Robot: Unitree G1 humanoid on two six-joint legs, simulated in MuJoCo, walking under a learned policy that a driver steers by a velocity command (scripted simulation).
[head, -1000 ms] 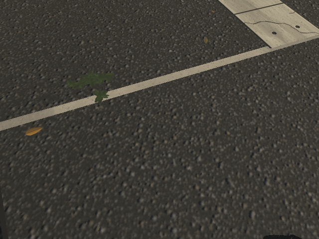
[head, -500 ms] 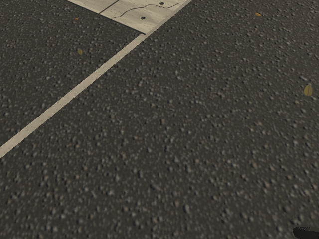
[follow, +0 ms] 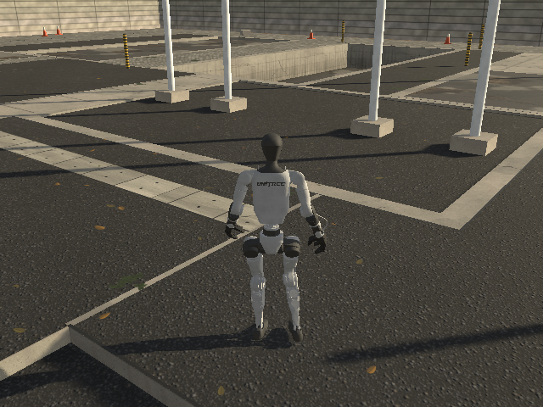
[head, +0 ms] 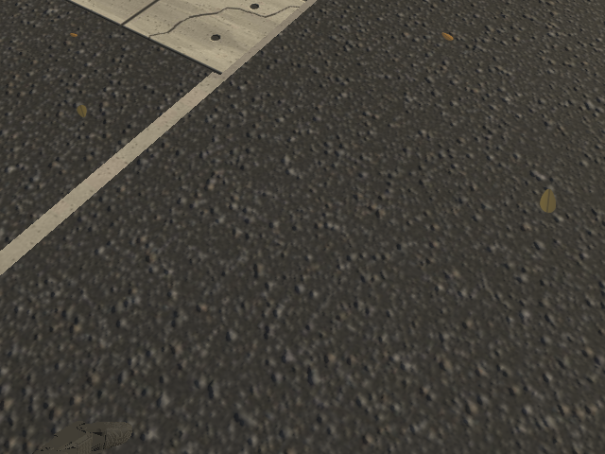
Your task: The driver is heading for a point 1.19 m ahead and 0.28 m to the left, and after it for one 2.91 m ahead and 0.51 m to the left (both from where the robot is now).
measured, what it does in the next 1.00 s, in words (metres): walks ahead, turning left: right foot, then left foot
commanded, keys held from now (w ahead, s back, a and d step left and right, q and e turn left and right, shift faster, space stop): w+q+shift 0.48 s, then w+shift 0.14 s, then w+e+shift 0.38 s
